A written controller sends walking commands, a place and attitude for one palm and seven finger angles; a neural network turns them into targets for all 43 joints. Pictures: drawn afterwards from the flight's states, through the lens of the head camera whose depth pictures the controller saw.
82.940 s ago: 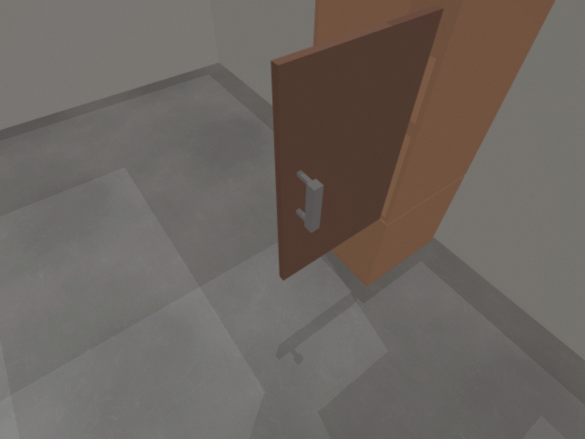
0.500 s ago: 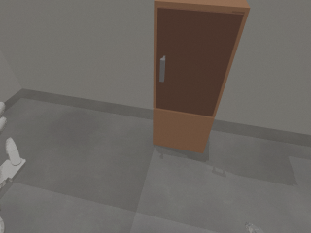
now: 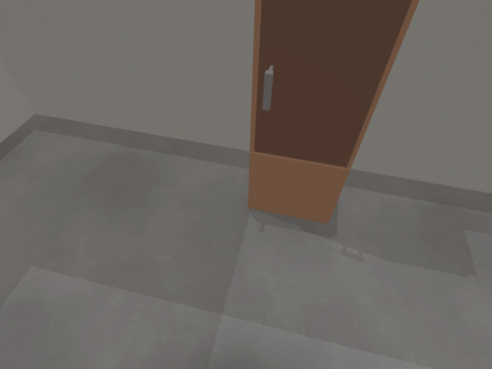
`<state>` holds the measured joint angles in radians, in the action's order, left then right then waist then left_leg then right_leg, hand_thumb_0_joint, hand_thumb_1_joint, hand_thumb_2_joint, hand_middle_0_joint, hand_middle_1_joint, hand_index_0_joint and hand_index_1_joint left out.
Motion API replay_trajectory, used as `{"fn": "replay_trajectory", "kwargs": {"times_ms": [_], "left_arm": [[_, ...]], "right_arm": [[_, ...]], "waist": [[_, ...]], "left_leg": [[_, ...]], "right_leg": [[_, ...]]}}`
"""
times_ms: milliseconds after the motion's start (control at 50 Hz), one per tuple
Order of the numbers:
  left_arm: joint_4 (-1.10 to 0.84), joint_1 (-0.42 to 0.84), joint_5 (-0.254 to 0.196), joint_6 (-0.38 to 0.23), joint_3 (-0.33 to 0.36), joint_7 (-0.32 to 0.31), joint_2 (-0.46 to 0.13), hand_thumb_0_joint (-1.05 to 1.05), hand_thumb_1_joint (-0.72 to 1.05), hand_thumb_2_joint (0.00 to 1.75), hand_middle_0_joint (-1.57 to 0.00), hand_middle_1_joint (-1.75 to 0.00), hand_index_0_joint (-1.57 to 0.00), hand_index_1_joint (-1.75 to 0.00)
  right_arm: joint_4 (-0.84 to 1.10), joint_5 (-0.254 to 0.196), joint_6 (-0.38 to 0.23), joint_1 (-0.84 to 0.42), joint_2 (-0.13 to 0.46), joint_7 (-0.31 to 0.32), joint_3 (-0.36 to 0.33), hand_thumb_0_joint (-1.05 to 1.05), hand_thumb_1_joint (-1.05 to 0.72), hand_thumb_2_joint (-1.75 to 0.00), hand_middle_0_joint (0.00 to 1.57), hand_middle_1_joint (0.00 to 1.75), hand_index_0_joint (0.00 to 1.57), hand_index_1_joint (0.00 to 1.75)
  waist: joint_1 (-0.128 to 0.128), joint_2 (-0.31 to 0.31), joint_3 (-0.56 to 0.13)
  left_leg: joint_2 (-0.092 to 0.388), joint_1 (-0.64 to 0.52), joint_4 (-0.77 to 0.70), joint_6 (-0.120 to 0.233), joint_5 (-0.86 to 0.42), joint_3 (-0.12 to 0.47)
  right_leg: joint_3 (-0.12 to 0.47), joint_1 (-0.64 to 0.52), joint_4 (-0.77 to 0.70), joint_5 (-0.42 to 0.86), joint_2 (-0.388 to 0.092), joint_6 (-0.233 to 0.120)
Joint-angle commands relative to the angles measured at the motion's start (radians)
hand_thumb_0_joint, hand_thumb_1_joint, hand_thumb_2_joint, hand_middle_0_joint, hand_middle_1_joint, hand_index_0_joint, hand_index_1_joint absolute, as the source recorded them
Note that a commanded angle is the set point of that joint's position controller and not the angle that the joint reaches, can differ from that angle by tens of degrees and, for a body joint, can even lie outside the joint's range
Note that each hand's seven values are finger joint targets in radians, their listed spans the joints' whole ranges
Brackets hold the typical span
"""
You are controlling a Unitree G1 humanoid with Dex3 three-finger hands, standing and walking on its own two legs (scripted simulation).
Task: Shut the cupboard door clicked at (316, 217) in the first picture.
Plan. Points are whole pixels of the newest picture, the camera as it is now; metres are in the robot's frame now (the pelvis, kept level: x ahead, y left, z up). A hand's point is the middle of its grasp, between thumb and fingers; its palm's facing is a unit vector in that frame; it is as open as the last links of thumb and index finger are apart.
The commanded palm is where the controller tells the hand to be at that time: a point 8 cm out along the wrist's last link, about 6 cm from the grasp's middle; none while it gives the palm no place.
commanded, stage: let the arm hang, fingers relaxed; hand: left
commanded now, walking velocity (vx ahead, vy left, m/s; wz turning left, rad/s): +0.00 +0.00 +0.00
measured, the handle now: (268, 87) +0.92 -0.02 -0.04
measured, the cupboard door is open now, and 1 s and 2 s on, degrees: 0 0 0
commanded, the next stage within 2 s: look to check the result in 0.60 s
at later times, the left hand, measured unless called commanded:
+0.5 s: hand out of the picture -0.02 +0.17 -0.17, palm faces +0.01 -0.99 -0.15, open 7.3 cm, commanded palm none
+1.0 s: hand out of the picture -0.02 +0.20 -0.17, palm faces -0.01 -0.98 -0.21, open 7.3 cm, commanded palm none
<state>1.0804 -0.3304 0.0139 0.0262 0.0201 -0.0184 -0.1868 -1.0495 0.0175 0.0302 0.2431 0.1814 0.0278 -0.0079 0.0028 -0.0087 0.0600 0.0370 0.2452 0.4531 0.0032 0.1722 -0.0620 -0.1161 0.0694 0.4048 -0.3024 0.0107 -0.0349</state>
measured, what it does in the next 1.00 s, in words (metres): stands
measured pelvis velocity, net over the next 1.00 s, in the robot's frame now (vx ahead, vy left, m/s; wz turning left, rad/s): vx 0.01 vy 0.02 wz -0.04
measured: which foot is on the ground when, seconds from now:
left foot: down 0.00-1.00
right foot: down 0.00-1.00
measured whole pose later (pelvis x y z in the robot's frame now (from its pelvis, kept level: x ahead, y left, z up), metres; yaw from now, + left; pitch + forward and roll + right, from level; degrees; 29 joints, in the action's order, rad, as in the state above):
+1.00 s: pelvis +0.01 +0.02 +0.00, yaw -2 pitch -2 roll +0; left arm 1.15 -0.33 0.02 0.00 0.02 -0.03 -0.15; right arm -1.14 0.01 0.01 0.28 0.16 0.03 -0.01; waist -0.01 -0.01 0.05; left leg 0.00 0.18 0.38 0.04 0.16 -0.12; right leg -0.06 0.05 0.38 -0.29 -0.03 0.00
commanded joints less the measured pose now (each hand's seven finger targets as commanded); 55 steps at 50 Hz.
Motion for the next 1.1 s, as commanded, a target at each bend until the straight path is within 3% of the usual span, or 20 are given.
{"fn": "replay_trajectory", "kwargs": {"times_ms": [0,180,500,1080], "left_arm": [[0.009,-0.031,-0.005,-0.035,0.003,-0.009,-0.076,0.0,0.9,0.9,-0.2,-0.3,-0.2,-0.3],[0.068,-0.082,-0.006,-0.029,-0.004,-0.017,-0.046,0.0,0.9,0.9,-0.2,-0.3,-0.2,-0.3],[0.066,-0.11,-0.004,-0.031,0.002,-0.025,-0.015,0.0,0.9,0.9,-0.2,-0.3,-0.2,-0.3],[0.054,-0.04,-0.001,-0.041,0.007,-0.02,-0.089,0.0,0.9,0.9,-0.2,-0.3,-0.2,-0.3]], "right_arm": [[-0.001,-0.003,-0.028,0.042,0.101,0.011,-0.009,0.0,-0.9,-0.9,0.2,0.3,0.2,0.3],[-0.061,-0.002,-0.025,0.078,0.069,0.012,-0.002,0.0,-0.9,-0.9,0.2,0.3,0.2,0.3],[-0.075,-0.001,-0.032,0.136,0.033,0.014,-0.008,0.0,-0.9,-0.9,0.2,0.3,0.2,0.3],[-0.057,-0.004,-0.037,0.058,0.11,0.008,-0.017,0.0,-0.9,-0.9,0.2,0.3,0.2,0.3]], "waist": [[-0.013,0.009,-0.024],[-0.009,0.017,0.061],[-0.01,0.01,0.069],[-0.015,0.014,0.046]], "left_leg": [[0.084,-0.114,-0.089,0.037,-0.14,0.094],[0.071,-0.088,-0.132,0.037,-0.045,0.087],[0.064,-0.073,-0.147,0.042,-0.016,0.084],[0.078,-0.131,-0.141,0.045,-0.097,0.081]], "right_leg": [[0.125,0.087,-0.123,0.153,-0.119,-0.012],[0.121,0.121,-0.133,0.066,-0.119,-0.009],[0.125,0.134,-0.101,0.071,-0.111,-0.004],[0.141,0.112,-0.128,0.13,-0.123,-0.003]]}}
